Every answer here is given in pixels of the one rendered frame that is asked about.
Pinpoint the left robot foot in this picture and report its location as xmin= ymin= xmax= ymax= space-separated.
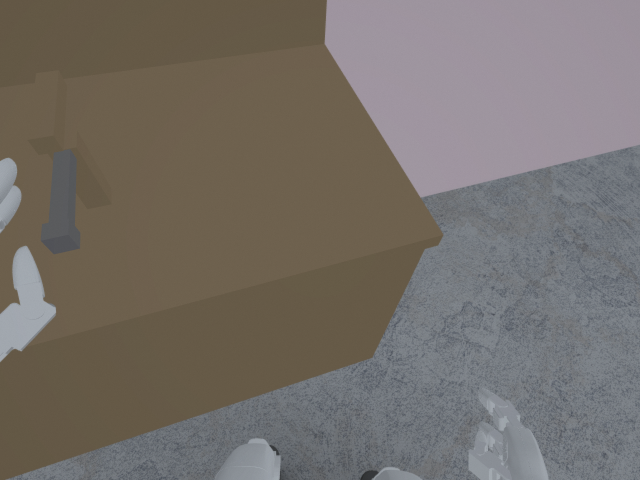
xmin=269 ymin=445 xmax=281 ymax=475

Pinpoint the tap lever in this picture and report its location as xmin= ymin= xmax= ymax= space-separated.
xmin=41 ymin=149 xmax=80 ymax=254

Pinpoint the counter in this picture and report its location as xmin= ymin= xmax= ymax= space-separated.
xmin=0 ymin=0 xmax=443 ymax=480

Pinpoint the right robot hand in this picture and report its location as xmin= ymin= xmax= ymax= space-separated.
xmin=468 ymin=388 xmax=549 ymax=480

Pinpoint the left robot hand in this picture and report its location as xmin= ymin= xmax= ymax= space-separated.
xmin=0 ymin=158 xmax=56 ymax=362

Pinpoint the robot left thigh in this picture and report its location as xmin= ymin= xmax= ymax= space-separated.
xmin=214 ymin=443 xmax=281 ymax=480

